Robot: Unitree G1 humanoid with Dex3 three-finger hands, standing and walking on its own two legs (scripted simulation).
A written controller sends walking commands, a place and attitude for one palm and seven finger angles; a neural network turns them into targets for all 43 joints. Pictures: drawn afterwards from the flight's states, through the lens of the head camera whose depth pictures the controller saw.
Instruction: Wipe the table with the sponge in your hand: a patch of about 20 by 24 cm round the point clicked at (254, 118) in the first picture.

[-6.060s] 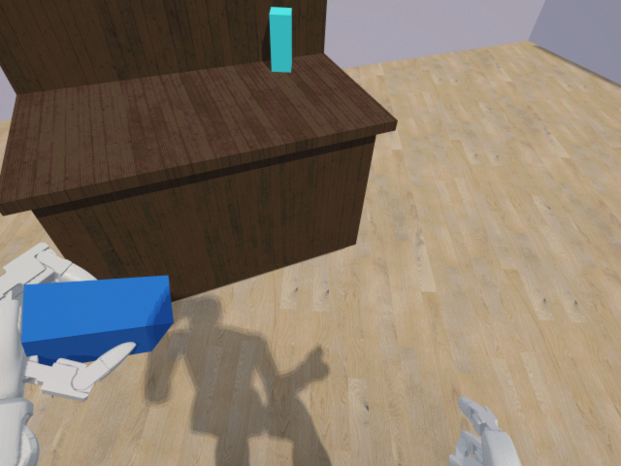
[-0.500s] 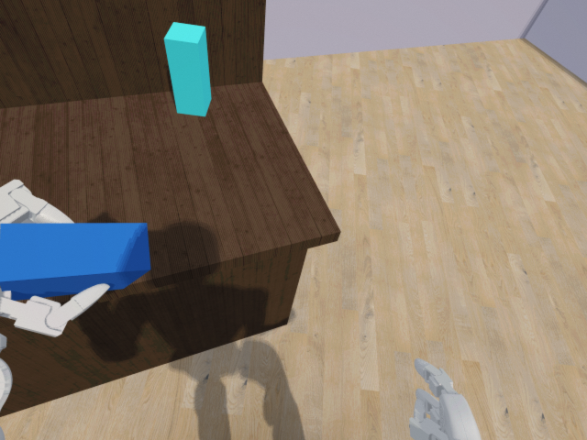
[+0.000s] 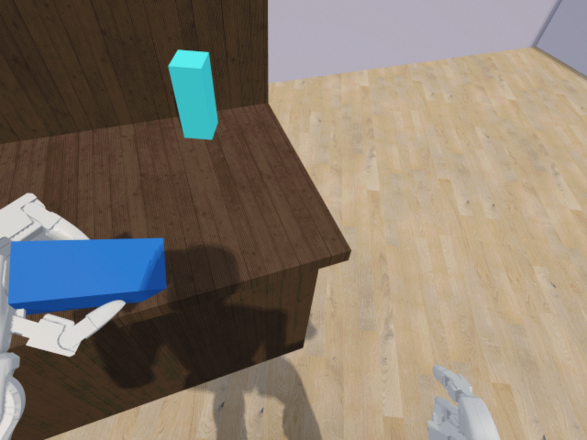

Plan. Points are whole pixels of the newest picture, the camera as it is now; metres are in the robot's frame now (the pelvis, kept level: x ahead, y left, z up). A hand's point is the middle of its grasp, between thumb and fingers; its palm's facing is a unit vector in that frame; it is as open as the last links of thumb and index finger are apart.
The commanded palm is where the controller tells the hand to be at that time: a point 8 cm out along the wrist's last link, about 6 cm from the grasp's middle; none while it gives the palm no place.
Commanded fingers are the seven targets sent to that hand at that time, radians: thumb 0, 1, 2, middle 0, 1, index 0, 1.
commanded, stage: shuffle to correct the standing spot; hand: left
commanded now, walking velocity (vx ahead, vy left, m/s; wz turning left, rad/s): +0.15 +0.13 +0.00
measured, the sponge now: (111, 276) +0.23 +0.21 +0.16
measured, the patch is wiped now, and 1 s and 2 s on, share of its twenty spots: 0.00 0.00 0.00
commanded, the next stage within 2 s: come to a stop and stand still in 0.98 s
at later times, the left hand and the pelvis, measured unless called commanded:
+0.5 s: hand (40, 279) +0.22 +0.26 +0.17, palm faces +0.38 -0.82 -0.42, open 9.3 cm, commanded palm +0.17 +0.29 +0.19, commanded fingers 0.00 0.10 1.30 -1.20 -1.60 -1.20 -1.60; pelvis +0.01 +0.02 +0.02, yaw -1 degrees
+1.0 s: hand out of the picture +0.27 +0.34 +0.17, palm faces +0.41 -0.80 -0.44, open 9.3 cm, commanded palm +0.23 +0.36 +0.19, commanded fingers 0.00 0.10 1.30 -1.20 -1.60 -1.20 -1.60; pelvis +0.06 +0.09 +0.00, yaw -1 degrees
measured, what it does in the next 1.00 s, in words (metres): steps to the left: right foot, then left foot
